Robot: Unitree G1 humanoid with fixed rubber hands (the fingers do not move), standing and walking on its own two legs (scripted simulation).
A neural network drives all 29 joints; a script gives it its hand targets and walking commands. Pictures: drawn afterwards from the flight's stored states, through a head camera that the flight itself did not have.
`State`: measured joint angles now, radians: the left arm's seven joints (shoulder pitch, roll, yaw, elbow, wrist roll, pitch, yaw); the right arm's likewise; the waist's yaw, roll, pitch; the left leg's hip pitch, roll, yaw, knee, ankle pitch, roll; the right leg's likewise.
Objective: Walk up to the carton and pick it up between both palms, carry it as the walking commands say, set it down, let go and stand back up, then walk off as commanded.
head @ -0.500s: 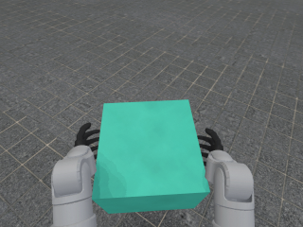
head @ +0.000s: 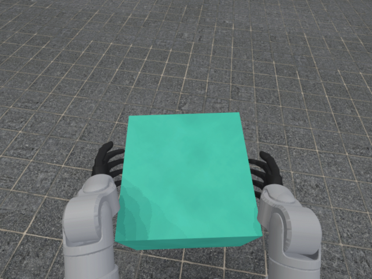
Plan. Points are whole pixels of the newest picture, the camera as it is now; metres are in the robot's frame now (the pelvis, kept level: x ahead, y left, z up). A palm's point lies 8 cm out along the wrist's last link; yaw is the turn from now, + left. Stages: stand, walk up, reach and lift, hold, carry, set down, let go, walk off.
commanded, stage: carry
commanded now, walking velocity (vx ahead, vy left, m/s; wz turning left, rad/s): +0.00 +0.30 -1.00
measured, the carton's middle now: (186, 183) +0.33 +0.01 +0.02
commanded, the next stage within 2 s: none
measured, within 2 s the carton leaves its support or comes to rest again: neither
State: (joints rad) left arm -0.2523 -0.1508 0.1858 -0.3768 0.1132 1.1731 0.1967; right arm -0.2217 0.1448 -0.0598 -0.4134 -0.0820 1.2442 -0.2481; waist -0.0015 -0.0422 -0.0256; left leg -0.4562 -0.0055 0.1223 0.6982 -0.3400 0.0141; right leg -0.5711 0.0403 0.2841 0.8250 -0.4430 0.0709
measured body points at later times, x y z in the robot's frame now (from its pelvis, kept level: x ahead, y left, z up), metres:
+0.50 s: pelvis +0.04 +0.06 -0.01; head +0.09 +0.03 +0.44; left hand +0.38 +0.06 +0.06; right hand +0.22 -0.21 +0.05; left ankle +0.01 +0.17 -0.64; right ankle -0.01 -0.04 -0.71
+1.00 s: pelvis +0.09 +0.13 +0.00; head +0.15 +0.13 +0.45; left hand +0.42 +0.06 +0.07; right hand +0.20 -0.17 +0.09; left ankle +0.14 +0.18 -0.71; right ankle -0.04 +0.02 -0.66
